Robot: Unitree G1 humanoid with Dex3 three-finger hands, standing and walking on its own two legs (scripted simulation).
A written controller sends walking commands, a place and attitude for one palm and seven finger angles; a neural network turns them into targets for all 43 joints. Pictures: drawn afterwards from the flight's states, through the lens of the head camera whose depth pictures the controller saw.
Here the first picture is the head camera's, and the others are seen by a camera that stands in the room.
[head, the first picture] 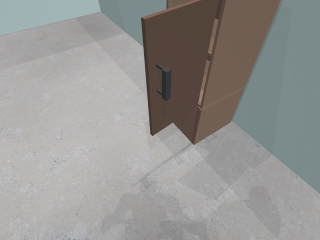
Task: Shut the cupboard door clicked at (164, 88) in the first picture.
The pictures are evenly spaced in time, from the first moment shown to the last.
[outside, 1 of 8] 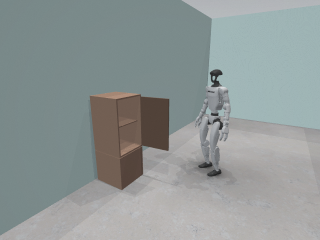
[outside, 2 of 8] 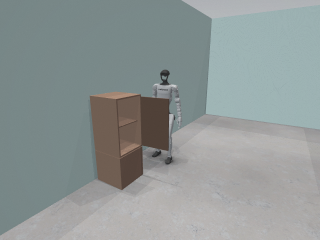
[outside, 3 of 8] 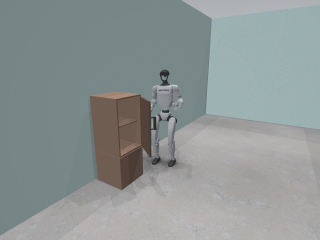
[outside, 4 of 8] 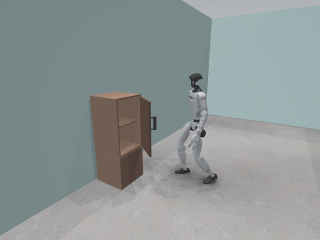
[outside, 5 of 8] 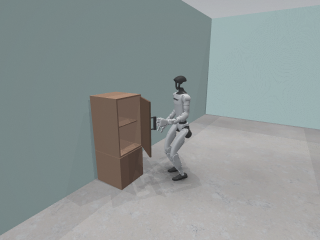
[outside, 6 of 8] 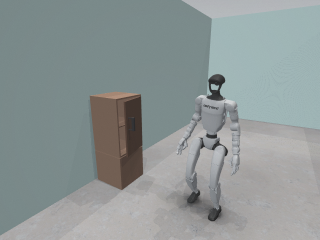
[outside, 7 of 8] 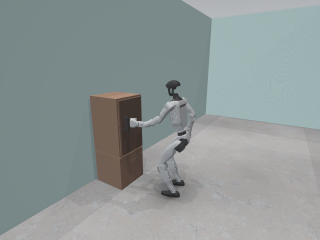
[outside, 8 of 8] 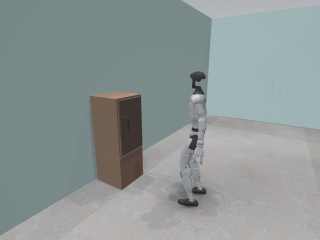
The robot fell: no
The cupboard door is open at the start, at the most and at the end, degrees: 96 96 0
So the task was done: yes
